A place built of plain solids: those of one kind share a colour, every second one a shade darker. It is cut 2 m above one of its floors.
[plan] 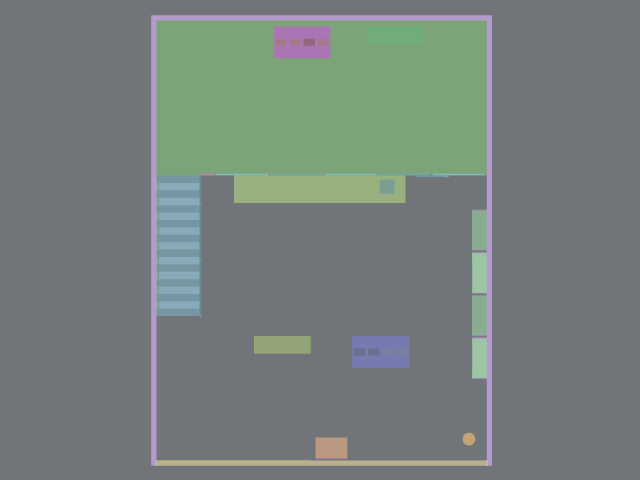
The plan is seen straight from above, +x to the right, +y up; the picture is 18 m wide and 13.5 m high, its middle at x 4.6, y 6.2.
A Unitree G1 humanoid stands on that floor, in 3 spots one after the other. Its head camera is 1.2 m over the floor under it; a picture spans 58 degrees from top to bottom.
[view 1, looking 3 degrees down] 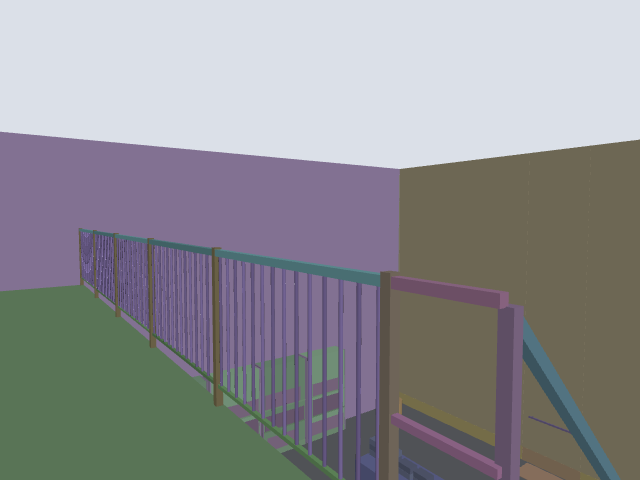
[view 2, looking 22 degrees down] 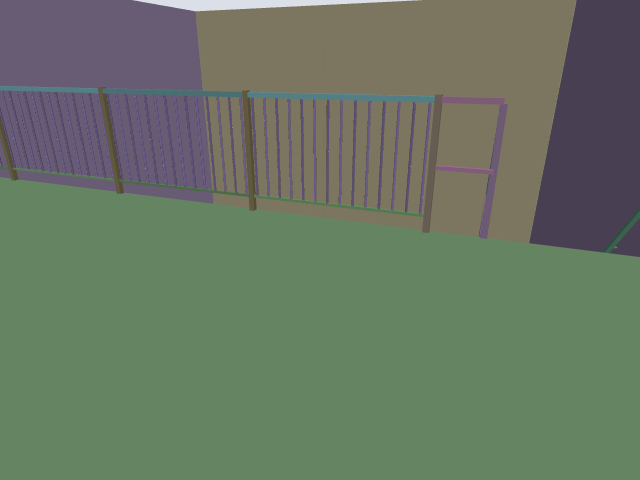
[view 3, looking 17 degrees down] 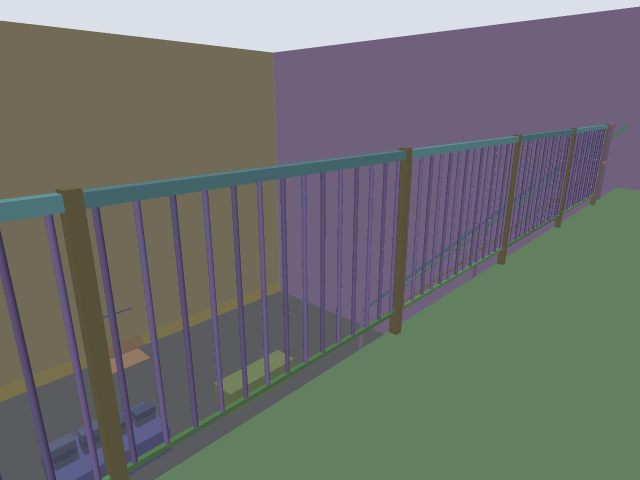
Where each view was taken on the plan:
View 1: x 0.60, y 9.11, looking -36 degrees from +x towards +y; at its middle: wall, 10.76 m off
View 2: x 1.30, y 11.27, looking -69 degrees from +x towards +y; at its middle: upper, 3.20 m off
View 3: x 8.09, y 9.21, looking -137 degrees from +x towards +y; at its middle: wall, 11.57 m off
